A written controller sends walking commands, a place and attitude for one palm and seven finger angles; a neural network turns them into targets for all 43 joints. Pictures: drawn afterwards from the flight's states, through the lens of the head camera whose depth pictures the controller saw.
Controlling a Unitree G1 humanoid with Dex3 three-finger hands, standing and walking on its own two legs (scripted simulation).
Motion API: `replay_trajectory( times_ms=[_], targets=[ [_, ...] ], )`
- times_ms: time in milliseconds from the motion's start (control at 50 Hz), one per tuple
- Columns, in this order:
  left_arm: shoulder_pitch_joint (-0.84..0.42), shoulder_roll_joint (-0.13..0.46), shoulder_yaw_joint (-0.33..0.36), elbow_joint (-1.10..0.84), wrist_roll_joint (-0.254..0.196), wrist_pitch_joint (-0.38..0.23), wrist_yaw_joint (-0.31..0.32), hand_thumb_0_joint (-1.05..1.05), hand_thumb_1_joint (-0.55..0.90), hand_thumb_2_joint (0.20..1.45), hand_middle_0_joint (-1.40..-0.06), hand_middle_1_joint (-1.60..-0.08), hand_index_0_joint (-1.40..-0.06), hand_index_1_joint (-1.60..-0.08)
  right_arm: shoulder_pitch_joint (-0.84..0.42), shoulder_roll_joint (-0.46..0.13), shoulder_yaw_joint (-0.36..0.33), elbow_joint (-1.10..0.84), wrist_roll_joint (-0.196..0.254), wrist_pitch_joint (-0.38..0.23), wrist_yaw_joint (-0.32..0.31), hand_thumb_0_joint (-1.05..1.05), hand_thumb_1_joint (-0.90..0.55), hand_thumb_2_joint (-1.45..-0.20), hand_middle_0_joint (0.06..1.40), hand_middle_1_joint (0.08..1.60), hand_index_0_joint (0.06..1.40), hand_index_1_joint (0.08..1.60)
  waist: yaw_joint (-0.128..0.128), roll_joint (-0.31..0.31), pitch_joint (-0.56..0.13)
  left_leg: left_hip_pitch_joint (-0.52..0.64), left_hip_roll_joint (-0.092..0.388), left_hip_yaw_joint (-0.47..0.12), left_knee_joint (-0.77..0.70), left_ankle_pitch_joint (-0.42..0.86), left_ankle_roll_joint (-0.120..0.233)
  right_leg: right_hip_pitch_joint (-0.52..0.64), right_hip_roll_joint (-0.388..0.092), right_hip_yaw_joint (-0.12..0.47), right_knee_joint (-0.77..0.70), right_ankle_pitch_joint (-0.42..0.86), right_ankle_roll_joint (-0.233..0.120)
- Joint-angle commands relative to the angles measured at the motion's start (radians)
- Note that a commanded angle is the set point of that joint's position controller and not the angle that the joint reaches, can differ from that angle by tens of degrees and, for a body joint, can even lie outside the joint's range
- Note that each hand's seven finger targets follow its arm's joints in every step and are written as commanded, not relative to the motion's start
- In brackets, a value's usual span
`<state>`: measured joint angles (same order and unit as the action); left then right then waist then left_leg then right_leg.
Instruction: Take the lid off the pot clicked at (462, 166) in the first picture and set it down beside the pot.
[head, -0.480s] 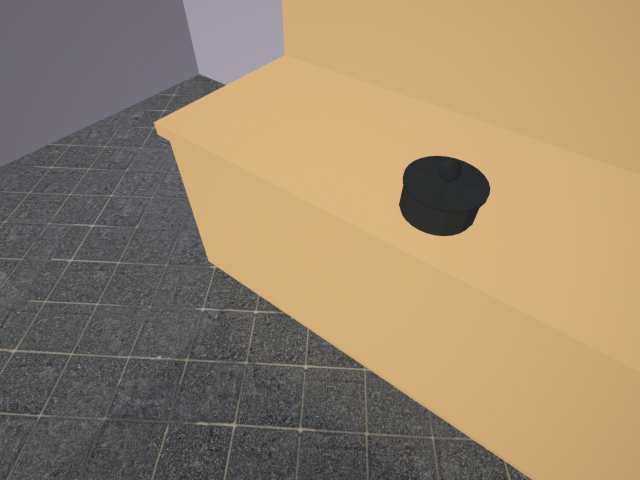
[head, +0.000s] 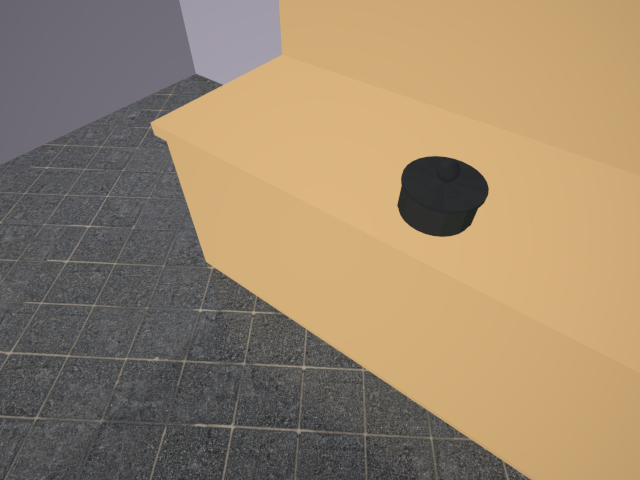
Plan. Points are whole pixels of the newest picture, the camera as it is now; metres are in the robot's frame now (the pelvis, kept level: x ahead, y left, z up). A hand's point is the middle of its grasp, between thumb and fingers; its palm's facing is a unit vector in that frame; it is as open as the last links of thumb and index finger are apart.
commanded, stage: look at it before walking up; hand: left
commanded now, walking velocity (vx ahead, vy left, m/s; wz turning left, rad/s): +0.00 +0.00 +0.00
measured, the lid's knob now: (448, 170) +0.69 -0.22 -0.01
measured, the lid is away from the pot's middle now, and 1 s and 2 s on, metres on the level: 0.00 0.00 0.00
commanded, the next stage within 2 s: turn to face it in 0.16 s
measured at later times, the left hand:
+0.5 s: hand out of the picture +0.01 +0.19 -0.18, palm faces -0.03 -0.98 -0.22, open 7.4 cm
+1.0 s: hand out of the picture +0.09 +0.19 -0.16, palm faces -0.23 -0.94 -0.26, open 7.4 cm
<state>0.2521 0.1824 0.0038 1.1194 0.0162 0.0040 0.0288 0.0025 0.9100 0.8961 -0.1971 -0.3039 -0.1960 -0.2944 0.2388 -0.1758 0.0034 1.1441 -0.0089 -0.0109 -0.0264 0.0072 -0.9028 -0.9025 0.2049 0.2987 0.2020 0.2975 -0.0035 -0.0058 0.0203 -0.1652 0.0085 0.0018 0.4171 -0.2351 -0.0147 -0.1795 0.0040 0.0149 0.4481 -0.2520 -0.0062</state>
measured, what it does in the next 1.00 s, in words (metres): lifts its left foot, turning right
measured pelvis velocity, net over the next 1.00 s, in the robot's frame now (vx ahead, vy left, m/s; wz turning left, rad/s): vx -0.02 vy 0.00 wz -0.34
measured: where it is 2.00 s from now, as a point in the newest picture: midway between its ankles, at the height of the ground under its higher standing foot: outside the picture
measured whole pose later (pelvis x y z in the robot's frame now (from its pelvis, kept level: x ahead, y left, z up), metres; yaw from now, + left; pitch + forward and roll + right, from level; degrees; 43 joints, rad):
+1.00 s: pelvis -0.02 +0.00 +0.00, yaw -20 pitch +2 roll +1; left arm 0.23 0.22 0.08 0.93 0.02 0.06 0.00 0.00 0.91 0.90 -0.20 -0.30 -0.20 -0.29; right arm 0.08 -0.23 -0.05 0.90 0.00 0.02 -0.04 0.01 -0.90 -0.90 0.20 0.30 0.20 0.30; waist 0.05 -0.02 0.06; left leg -0.30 0.00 -0.03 0.65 -0.40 -0.03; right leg -0.31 0.11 0.21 0.46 -0.16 -0.03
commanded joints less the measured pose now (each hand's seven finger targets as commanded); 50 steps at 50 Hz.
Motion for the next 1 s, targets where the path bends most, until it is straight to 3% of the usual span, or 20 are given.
replay_trajectory(
  times_ms=[0,180,300,380,460,500,520,540,560,580,600,620,640,660,720,800,900,940,960,980],
  targets=[
    [0.049,0.129,0.022,-0.038,-0.004,-0.019,0.007,0.0,0.9,0.9,-0.2,-0.3,-0.2,-0.3,0.05,-0.115,-0.024,-0.027,0.0,-0.016,-0.011,0.0,-0.9,-0.9,0.2,0.3,0.2,0.3,0.0,-0.003,0.019,-0.012,0.093,-0.06,-0.06,0.137,0.035,-0.021,-0.101,0.084,-0.087,0.137,-0.018],
    [0.069,0.103,0.021,-0.03,-0.004,-0.017,0.009,0.0,0.9,0.9,-0.2,-0.3,-0.2,-0.3,0.07,-0.101,-0.025,-0.022,0.0,-0.014,-0.014,0.0,-0.9,-0.9,0.2,0.3,0.2,0.3,0.0,0.006,0.042,-0.022,0.09,-0.064,-0.063,0.117,0.037,-0.033,-0.095,0.08,-0.088,0.108,-0.018],
    [0.07,0.112,0.036,-0.04,-0.003,-0.008,0.004,0.0,0.9,0.9,-0.2,-0.3,-0.2,-0.3,0.079,-0.099,-0.035,-0.029,0.0,-0.009,-0.02,0.0,-0.9,-0.9,0.2,0.3,0.2,0.3,-0.003,0.012,0.035,0.003,0.106,-0.035,-0.024,0.119,0.035,-0.069,-0.087,0.112,-0.048,0.171,-0.032],
    [0.04,0.12,0.062,-0.089,0.002,0.016,-0.009,0.0,0.9,0.9,-0.2,-0.3,-0.2,-0.3,0.058,-0.135,-0.061,-0.077,-0.004,0.006,-0.026,0.0,-0.9,-0.9,0.2,0.3,0.2,0.3,-0.005,0.034,0.049,-0.035,0.153,-0.043,-0.018,-0.002,0.052,-0.148,-0.049,0.13,0.04,0.102,-0.038],
    [0.042,0.104,0.076,-0.128,0.006,0.027,-0.025,0.0,0.9,0.9,-0.2,-0.3,-0.2,-0.3,0.018,-0.18,-0.087,-0.13,-0.008,0.006,-0.027,0.0,-0.9,-0.9,0.2,0.3,0.2,0.3,0.008,0.145,0.047,-0.06,0.26,-0.106,-0.078,-0.075,0.108,-0.208,0.014,0.069,0.208,-0.009,-0.018],
    [0.056,0.087,0.081,-0.14,0.008,0.032,-0.034,0.0,0.9,0.9,-0.2,-0.3,-0.2,-0.3,-0.013,-0.192,-0.095,-0.154,-0.009,0.001,-0.024,0.0,-0.9,-0.9,0.2,0.3,0.2,0.3,0.024,0.176,0.033,-0.077,0.32,-0.113,-0.083,0.014,0.153,-0.188,0.014,0.008,0.312,-0.138,-0.001],
    [0.07,0.081,0.082,-0.144,0.008,0.032,-0.037,0.0,0.9,0.9,-0.2,-0.3,-0.2,-0.3,-0.03,-0.195,-0.099,-0.166,-0.011,0.001,-0.023,0.0,-0.9,-0.9,0.2,0.3,0.2,0.3,0.031,0.175,0.027,-0.082,0.325,-0.078,-0.048,0.075,0.156,-0.172,0.0,-0.009,0.302,-0.16,0.002],
    [0.091,0.083,0.086,-0.143,0.009,0.028,-0.039,0.0,0.9,0.9,-0.2,-0.3,-0.2,-0.3,-0.042,-0.193,-0.1,-0.175,-0.012,0.001,-0.023,0.0,-0.9,-0.9,0.2,0.3,0.2,0.3,0.045,0.139,0.022,-0.111,0.308,-0.037,0.032,0.131,0.138,-0.113,-0.008,-0.005,0.229,-0.113,-0.003],
    [0.133,0.104,0.093,-0.137,0.013,0.02,-0.039,0.0,0.9,0.9,-0.2,-0.3,-0.2,-0.3,-0.057,-0.187,-0.1,-0.186,-0.011,0.005,-0.021,0.0,-0.9,-0.9,0.2,0.3,0.2,0.3,0.068,0.047,0.013,-0.168,0.239,0.037,0.186,0.099,0.086,-0.038,-0.03,0.062,0.096,0.065,-0.023],
    [0.146,0.201,0.112,-0.144,0.022,0.01,-0.027,0.0,0.9,0.9,-0.2,-0.3,-0.2,-0.3,-0.047,-0.13,-0.093,-0.211,-0.003,0.011,-0.016,0.0,-0.9,-0.9,0.2,0.3,0.2,0.3,0.059,-0.262,-0.017,-0.332,0.088,0.164,0.439,-0.156,-0.003,0.048,-0.225,0.4,-0.048,0.214,-0.097],
    [0.195,0.237,0.119,-0.149,0.004,0.006,-0.012,0.0,0.9,0.9,-0.2,-0.3,-0.2,-0.3,-0.112,-0.11,-0.08,-0.246,-0.007,0.019,-0.02,0.0,-0.9,-0.9,0.2,0.3,0.2,0.3,0.099,-0.357,0.004,-0.402,0.016,0.056,0.626,-0.371,-0.019,0.0,-0.326,0.608,-0.17,0.373,-0.163],
    [0.157,0.217,0.114,-0.159,-0.001,0.013,-0.004,0.0,0.9,0.9,-0.2,-0.3,-0.2,-0.3,-0.13,-0.12,-0.082,-0.248,-0.005,0.022,-0.021,0.0,-0.9,-0.9,0.2,0.3,0.2,0.3,0.075,-0.217,0.034,-0.42,0.044,-0.039,0.709,-0.327,-0.011,-0.034,-0.32,0.582,-0.179,0.326,-0.2],
    [0.085,0.195,0.111,-0.18,0.001,0.014,-0.005,0.0,0.9,0.9,-0.2,-0.3,-0.2,-0.3,-0.116,-0.122,-0.084,-0.241,-0.004,0.02,-0.018,0.0,-0.9,-0.9,0.2,0.3,0.2,0.3,0.033,-0.12,0.048,-0.427,0.063,-0.053,0.735,-0.262,-0.013,-0.043,-0.281,0.523,-0.151,0.278,-0.216],
    [0.036,0.187,0.109,-0.203,0.001,0.011,-0.007,0.0,0.9,0.9,-0.2,-0.3,-0.2,-0.3,-0.093,-0.124,-0.084,-0.23,-0.006,0.02,-0.013,0.0,-0.9,-0.9,0.2,0.3,0.2,0.3,0.013,-0.079,0.017,-0.404,0.073,-0.046,0.726,-0.212,-0.02,-0.039,-0.247,0.456,-0.137,0.267,-0.21],
    [0.024,0.199,0.114,-0.223,0.004,0.009,-0.01,0.0,0.9,0.9,-0.2,-0.3,-0.2,-0.3,-0.088,-0.115,-0.08,-0.236,-0.006,0.021,-0.01,0.0,-0.9,-0.9,0.2,0.3,0.2,0.3,0.021,-0.093,-0.065,-0.322,0.049,-0.014,0.598,-0.192,-0.036,0.01,-0.193,0.383,-0.109,0.342,-0.189],
    [0.053,0.221,0.121,-0.226,0.003,0.016,-0.015,0.0,0.9,0.9,-0.2,-0.3,-0.2,-0.3,-0.124,-0.125,-0.081,-0.268,-0.001,0.022,-0.014,0.0,-0.9,-0.9,0.2,0.3,0.2,0.3,0.042,-0.098,-0.09,-0.308,0.024,-0.014,0.484,-0.193,-0.04,0.082,-0.174,0.415,-0.097,0.403,-0.187],
    [0.022,0.238,0.128,-0.252,0.007,0.027,-0.015,0.0,0.9,0.9,-0.2,-0.3,-0.2,-0.3,-0.119,-0.137,-0.08,-0.299,0.008,0.016,-0.02,0.0,-0.9,-0.9,0.2,0.3,0.2,0.3,0.04,-0.14,-0.102,-0.22,-0.001,-0.026,0.312,-0.214,-0.023,0.069,-0.163,0.474,-0.092,0.415,-0.181],
    [-0.017,0.242,0.128,-0.264,0.005,0.031,-0.016,0.0,0.9,0.9,-0.2,-0.3,-0.2,-0.3,-0.061,-0.142,-0.08,-0.293,0.01,0.011,-0.025,0.0,-0.9,-0.9,0.2,0.3,0.2,0.3,0.011,-0.147,-0.116,-0.145,-0.015,-0.023,0.175,-0.169,-0.011,0.054,-0.144,0.48,-0.07,0.427,-0.152],
    [-0.037,0.241,0.127,-0.271,0.002,0.034,-0.016,0.0,0.9,0.9,-0.2,-0.3,-0.2,-0.3,-0.016,-0.146,-0.081,-0.284,0.01,0.009,-0.028,0.0,-0.9,-0.9,0.2,0.3,0.2,0.3,-0.01,-0.144,-0.12,-0.058,-0.016,-0.024,0.076,-0.102,-0.004,-0.002,-0.127,0.476,-0.053,0.373,-0.126],
    [-0.061,0.227,0.123,-0.281,-0.002,0.035,-0.018,0.0,0.9,0.9,-0.2,-0.3,-0.2,-0.3,0.032,-0.164,-0.083,-0.273,0.008,0.003,-0.031,0.0,-0.9,-0.9,0.2,0.3,0.2,0.3,-0.038,-0.126,-0.118,0.076,0.021,-0.048,-0.026,-0.039,0.014,-0.117,-0.085,0.444,-0.008,0.272,-0.087]
  ],
)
